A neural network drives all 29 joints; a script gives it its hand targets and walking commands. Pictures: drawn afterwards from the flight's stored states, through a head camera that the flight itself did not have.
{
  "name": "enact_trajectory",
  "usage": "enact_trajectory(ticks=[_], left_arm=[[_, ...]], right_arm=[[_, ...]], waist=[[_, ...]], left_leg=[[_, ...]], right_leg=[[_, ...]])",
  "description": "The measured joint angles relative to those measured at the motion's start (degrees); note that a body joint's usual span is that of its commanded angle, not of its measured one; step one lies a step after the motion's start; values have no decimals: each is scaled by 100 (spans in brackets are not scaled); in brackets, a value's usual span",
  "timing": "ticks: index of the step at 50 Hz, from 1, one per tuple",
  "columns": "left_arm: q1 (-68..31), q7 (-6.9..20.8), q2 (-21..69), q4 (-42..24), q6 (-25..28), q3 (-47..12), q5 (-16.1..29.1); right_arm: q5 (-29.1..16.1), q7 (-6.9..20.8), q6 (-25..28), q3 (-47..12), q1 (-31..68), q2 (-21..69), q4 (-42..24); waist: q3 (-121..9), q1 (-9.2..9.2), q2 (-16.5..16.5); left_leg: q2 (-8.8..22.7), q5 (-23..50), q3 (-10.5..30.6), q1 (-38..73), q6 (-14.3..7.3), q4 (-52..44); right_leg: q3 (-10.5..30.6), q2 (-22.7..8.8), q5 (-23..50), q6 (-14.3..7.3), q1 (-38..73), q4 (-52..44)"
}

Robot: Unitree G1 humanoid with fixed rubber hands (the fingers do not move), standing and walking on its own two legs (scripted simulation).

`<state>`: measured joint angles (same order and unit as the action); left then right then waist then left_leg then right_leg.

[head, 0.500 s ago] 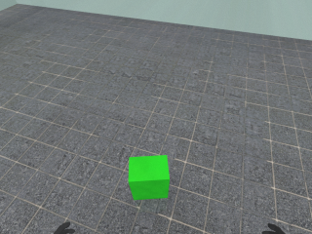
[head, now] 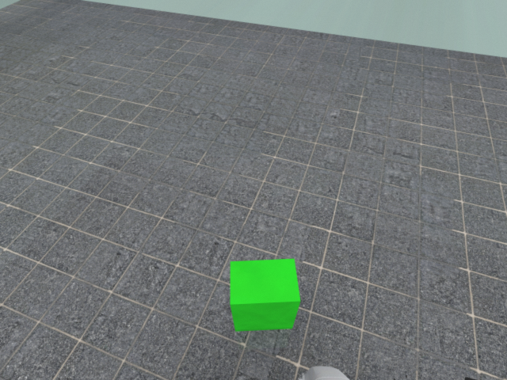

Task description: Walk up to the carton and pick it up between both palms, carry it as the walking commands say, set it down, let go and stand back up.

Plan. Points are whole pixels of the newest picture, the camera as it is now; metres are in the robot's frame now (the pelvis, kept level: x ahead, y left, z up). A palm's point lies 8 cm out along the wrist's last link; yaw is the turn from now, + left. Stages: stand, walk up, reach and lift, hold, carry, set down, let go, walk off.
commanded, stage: walk up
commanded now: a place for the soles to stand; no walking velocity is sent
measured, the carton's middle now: (263, 297) +0.47 -0.01 -0.62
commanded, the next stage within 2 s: none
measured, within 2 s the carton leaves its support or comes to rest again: neither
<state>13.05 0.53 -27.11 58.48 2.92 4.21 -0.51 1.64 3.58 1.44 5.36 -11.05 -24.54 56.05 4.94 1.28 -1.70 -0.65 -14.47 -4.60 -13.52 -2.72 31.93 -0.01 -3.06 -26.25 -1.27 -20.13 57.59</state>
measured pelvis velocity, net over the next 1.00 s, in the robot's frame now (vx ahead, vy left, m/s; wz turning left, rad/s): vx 0.12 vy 0.02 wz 0.06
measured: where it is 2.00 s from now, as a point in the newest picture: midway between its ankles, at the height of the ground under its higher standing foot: outside the picture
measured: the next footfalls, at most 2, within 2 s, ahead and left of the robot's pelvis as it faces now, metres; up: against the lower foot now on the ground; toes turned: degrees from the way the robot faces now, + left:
right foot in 0.14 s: +0.14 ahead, -0.12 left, +0.00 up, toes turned +11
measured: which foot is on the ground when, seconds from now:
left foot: down 0.00-1.00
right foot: up 0.00-0.12, down 0.14-1.00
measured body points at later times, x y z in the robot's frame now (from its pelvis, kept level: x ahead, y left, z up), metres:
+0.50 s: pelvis +0.11 +0.02 +0.00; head +0.14 +0.03 +0.45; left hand +0.25 +0.32 -0.12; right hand +0.21 -0.30 -0.11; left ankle +0.04 +0.10 -0.73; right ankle +0.11 -0.11 -0.73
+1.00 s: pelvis +0.12 +0.02 +0.01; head +0.14 +0.02 +0.46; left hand +0.23 +0.32 -0.11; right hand +0.23 -0.28 -0.11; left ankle +0.04 +0.10 -0.73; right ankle +0.11 -0.11 -0.73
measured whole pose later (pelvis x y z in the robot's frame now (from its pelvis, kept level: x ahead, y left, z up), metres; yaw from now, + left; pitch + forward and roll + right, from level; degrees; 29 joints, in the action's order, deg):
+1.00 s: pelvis +0.12 +0.02 +0.01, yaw +3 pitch -1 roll -1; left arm 1.6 -1.0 -20.0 62.0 0.2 0.8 -0.6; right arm 0.3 -1.0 0.5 2.2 -4.9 -19.5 61.7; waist 3.6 1.1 0.6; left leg -1.2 -18.4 -1.2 -1.2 -2.3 21.0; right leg -8.0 -2.6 -13.6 0.9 -6.8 22.1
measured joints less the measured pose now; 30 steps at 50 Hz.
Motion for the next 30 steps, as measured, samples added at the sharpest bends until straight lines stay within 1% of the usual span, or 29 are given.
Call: enact_trajectory(ticks=[3,5,7,8,9,11,12,13,15,20,25,30], left_arm=[[-2,70,128,-115,28,-38,-1],[-22,77,207,-143,22,-60,-37],[-52,44,256,-146,38,-80,-66],[-82,17,284,-135,46,-80,-85],[-132,-8,333,-124,42,-94,-101],[-287,-30,407,-152,17,-168,-102],[-377,-37,428,-174,3,-195,-99],[-454,-40,447,-191,-13,-217,-82],[-553,-31,503,-192,-46,-267,-10],[-857,-41,593,-145,-59,-354,63],[-1118,-91,578,-89,-131,-381,67],[-1249,-128,597,27,-189,-408,37]], right_arm=[[5,-7,13,-54,-153,25,-146],[-9,-35,13,-89,-220,29,-194],[-64,-88,-14,-153,-271,41,-221],[-102,-117,-26,-195,-279,61,-217],[-141,-143,-44,-232,-265,92,-197],[-199,-187,-64,-296,-227,184,-137],[-204,-201,-51,-322,-202,236,-89],[-191,-214,-24,-345,-168,286,-30],[-151,-241,50,-384,-100,368,89],[-165,-333,138,-431,156,383,223],[-198,-422,106,-366,476,337,275],[-211,-456,29,-321,704,297,342]], waist=[[4,24,53],[0,47,110],[-34,40,161],[-51,25,198],[-60,27,273],[-83,47,356],[-89,37,340],[-93,24,301],[-145,-10,210],[-158,-47,125],[-81,-21,35],[-52,-3,66]], left_leg=[[-42,-108,-107,186,-32,-107],[-46,-245,-158,260,-23,-47],[-28,-472,-185,243,9,190],[3,-612,-181,215,30,352],[53,-713,-116,187,56,479],[62,-960,94,112,82,599],[42,-885,127,142,75,500],[15,-628,120,207,69,346],[-59,-596,92,374,48,74],[-41,-674,130,602,37,-227],[-45,-703,178,738,37,-354],[-31,-703,216,842,25,-475]], right_leg=[[-163,5,61,54,-136,-924],[-224,38,269,30,-110,-1486],[-255,91,852,-40,56,-2132],[-258,117,1432,-39,110,-2284],[-302,161,1567,-17,130,-2264],[-415,177,1324,29,191,-2242],[-438,150,1207,47,208,-2230],[-441,113,1131,68,229,-2225],[-400,53,1110,161,310,-2326],[-443,89,1102,158,569,-2672],[-515,76,1045,181,726,-2791],[-587,80,1057,213,878,-2969]])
